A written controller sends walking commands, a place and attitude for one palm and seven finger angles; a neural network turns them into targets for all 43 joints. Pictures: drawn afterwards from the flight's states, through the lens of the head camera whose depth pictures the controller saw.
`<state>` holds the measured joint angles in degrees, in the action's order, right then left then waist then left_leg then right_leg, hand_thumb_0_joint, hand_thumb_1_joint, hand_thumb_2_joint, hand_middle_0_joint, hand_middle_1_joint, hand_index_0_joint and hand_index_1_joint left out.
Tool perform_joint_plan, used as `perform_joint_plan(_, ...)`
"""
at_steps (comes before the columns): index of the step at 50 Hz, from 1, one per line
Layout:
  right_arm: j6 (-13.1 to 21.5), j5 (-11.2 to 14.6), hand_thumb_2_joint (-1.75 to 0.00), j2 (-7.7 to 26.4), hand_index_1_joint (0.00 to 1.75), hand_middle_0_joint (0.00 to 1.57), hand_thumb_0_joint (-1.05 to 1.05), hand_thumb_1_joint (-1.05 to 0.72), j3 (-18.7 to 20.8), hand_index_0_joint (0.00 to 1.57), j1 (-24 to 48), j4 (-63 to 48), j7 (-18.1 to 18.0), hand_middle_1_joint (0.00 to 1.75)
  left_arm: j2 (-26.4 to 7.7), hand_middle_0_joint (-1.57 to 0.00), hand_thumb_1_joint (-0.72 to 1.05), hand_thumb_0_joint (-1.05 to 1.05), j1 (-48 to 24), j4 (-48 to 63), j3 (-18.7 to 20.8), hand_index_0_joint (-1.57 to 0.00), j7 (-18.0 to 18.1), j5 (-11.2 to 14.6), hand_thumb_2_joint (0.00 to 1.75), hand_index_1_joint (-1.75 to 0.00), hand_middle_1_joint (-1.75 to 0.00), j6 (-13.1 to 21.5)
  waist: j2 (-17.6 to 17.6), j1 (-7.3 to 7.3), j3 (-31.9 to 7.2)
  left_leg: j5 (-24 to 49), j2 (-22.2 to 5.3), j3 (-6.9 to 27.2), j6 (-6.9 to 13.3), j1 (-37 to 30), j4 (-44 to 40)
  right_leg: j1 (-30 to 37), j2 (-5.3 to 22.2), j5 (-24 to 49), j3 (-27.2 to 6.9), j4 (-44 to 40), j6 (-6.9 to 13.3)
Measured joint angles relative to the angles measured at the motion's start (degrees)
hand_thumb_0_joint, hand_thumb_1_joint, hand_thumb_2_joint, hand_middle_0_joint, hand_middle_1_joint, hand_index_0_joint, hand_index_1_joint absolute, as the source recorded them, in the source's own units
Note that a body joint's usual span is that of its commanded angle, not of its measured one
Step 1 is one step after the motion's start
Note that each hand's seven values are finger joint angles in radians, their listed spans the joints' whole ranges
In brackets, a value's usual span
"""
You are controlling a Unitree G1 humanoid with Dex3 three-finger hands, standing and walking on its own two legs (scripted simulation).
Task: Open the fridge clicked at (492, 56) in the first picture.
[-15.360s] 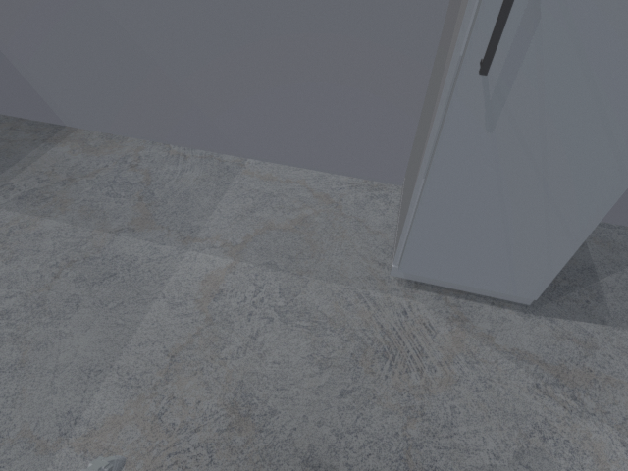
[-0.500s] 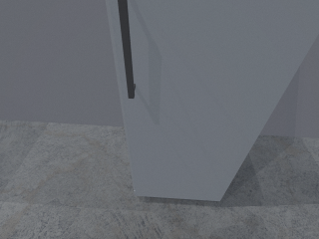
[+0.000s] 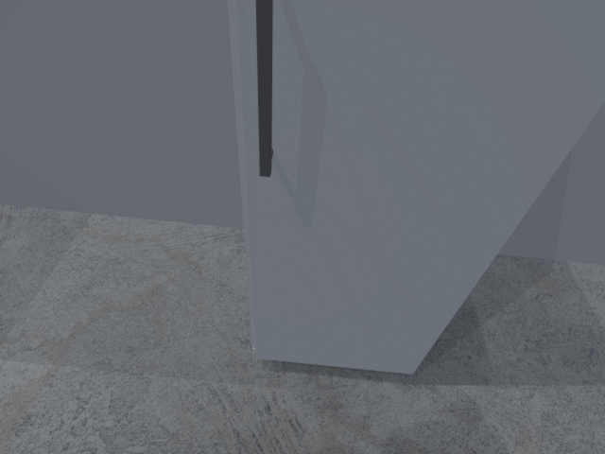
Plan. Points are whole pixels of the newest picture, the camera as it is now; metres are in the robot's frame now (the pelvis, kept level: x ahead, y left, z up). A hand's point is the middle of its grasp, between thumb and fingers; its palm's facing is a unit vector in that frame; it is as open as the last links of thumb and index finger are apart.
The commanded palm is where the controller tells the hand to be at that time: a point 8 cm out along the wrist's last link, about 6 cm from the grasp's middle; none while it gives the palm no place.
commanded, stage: look again from close up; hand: left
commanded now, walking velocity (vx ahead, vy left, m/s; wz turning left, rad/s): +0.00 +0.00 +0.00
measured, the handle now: (267, 83) +0.51 +0.10 +0.26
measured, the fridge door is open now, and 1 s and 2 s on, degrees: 0 0 0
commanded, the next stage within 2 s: none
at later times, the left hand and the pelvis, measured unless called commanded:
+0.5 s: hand out of the picture -0.04 +0.16 -0.18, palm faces +0.04 -0.99 -0.14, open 7.3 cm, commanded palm none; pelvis -0.01 +0.00 +0.00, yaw +0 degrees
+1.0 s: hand out of the picture -0.04 +0.14 -0.18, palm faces +0.05 -0.99 -0.13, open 7.3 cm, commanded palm none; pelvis +0.00 -0.01 +0.00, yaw +0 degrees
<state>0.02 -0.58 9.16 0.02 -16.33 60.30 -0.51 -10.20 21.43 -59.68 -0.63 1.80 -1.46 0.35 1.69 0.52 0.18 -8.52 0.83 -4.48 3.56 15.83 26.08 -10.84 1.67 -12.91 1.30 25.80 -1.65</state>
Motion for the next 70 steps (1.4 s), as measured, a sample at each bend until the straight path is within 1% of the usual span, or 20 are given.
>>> perform_joint_plan(21,-0.4,0.0,-0.89,-1.3,0.30,0.20,0.01,-0.91,0.5,0.20,-1.0,2.2,-0.2,0.30,1.7,-0.20,0.91,0.01,1.2,-1.6,0.1,-0.20,0.1,-0.1,0.90,-0.30,-0.30,0.2,-0.1,-0.06,-0.2,1.1,0.2,0.2,-0.1,0.8,-0.9,-1.0,0.2,0.8,0.2,-0.3,0.1)
perform_joint_plan(38,-0.3,0.0,-0.89,-2.0,0.30,0.20,0.01,-0.91,0.6,0.20,-1.6,2.8,-0.4,0.30,2.5,-0.20,0.91,0.01,1.6,-1.9,0.4,-0.20,0.2,-0.1,0.90,-0.30,-0.30,0.4,-0.1,-0.09,-0.3,1.1,-0.1,0.5,-0.4,1.0,-0.9,-1.1,-0.2,0.7,0.4,-0.4,0.4)
perform_joint_plan(55,0.1,0.0,-0.89,-2.1,0.30,0.20,0.01,-0.91,0.5,0.20,-1.5,3.0,-0.5,0.30,2.7,-0.20,0.91,0.01,1.0,-1.9,0.3,-0.20,0.2,0.1,0.90,-0.30,-0.30,0.7,-0.1,-0.19,-0.1,0.5,-0.5,0.5,-0.8,0.5,-0.9,-0.4,-0.6,0.3,0.4,-0.8,0.6)
perform_joint_plan(70,0.3,0.0,-0.89,-1.9,0.30,0.20,0.01,-0.92,0.4,0.20,-1.1,3.3,-0.7,0.30,2.4,-0.20,0.91,0.01,-0.3,-1.8,0.3,-0.20,0.2,0.1,0.90,-0.30,-0.30,0.7,-0.3,-0.20,0.4,0.2,-0.3,0.3,-0.8,-0.7,-1.7,0.5,-0.5,0.0,0.1,-1.4,0.6)
